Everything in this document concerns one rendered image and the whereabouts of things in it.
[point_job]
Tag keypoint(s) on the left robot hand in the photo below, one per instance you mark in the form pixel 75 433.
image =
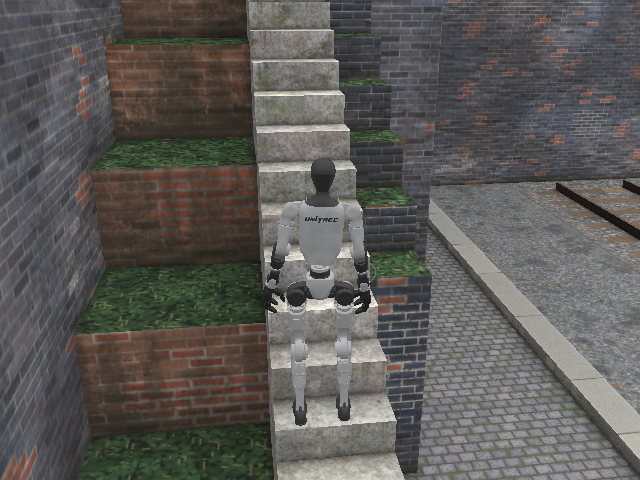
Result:
pixel 267 298

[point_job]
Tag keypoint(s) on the right robot forearm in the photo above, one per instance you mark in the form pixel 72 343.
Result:
pixel 362 273

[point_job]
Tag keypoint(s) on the right robot upper arm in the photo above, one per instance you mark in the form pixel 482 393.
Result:
pixel 352 212

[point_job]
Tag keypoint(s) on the left robot forearm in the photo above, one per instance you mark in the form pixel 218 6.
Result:
pixel 275 269

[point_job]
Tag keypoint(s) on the left robot upper arm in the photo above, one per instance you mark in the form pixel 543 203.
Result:
pixel 289 211

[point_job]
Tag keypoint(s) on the left robot foot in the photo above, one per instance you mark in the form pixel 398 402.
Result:
pixel 300 416

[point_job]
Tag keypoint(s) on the right robot hand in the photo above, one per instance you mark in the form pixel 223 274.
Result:
pixel 365 298

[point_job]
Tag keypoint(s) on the robot left thigh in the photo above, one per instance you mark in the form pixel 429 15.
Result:
pixel 296 306

